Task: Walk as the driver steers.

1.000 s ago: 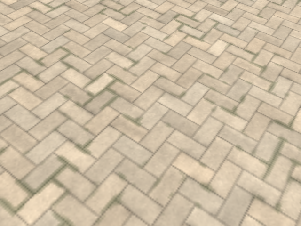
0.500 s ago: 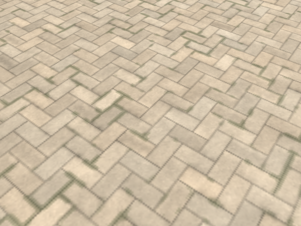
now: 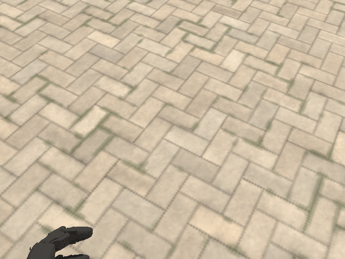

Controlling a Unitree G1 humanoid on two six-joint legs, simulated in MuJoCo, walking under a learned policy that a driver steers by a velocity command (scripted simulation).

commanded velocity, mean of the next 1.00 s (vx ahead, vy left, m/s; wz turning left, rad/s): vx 0.10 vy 0.00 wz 0.00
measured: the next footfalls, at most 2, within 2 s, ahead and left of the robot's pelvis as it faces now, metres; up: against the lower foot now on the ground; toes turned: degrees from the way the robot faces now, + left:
right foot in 0.06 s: +0.24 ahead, -0.12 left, +0.00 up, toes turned -1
left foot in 0.46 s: +0.27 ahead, +0.12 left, +0.00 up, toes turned +0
